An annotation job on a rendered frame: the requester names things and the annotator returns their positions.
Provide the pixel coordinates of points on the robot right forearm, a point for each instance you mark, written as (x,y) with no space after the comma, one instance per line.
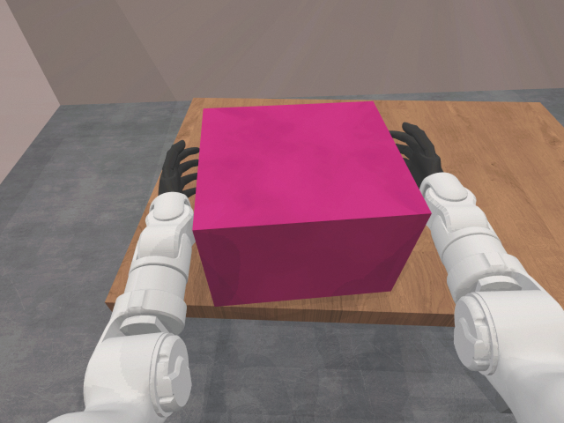
(468,247)

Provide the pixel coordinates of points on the robot right upper arm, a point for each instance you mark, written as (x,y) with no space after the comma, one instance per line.
(516,340)

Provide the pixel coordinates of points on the table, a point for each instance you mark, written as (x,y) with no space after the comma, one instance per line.
(509,155)

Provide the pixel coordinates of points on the robot right hand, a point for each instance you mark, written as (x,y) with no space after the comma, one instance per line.
(422,160)

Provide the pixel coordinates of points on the carton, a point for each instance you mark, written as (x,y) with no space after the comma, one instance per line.
(302,201)

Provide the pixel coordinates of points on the robot left forearm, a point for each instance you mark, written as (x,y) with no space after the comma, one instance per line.
(153,300)

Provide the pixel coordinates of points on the robot left upper arm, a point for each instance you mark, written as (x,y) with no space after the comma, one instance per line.
(135,379)

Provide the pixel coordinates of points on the robot left hand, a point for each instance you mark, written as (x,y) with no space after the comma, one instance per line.
(170,179)

